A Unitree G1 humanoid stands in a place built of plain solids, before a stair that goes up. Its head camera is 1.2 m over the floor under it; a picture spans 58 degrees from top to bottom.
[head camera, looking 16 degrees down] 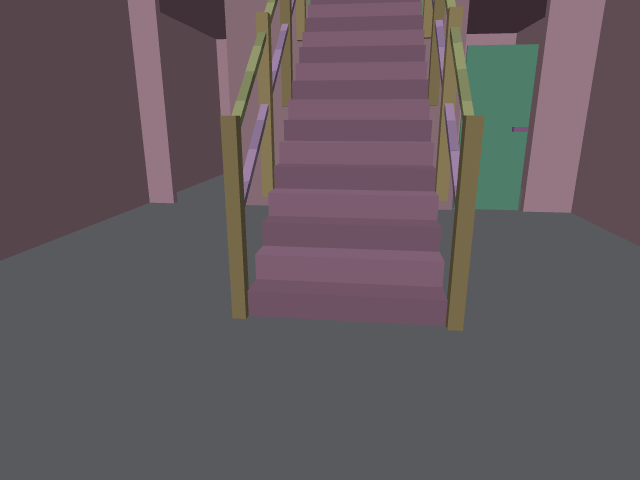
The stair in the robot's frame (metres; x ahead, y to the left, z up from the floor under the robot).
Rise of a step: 0.17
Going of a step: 0.21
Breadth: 1.20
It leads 7 degrees to the right of straight ahead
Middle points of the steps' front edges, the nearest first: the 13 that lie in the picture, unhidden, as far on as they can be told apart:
2.40 -0.15 0.17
2.60 -0.17 0.33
2.81 -0.20 0.50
3.01 -0.22 0.67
3.22 -0.25 0.84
3.42 -0.27 1.00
3.63 -0.30 1.17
3.83 -0.32 1.34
4.04 -0.34 1.50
4.24 -0.37 1.67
4.45 -0.39 1.84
4.65 -0.42 2.00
4.86 -0.44 2.17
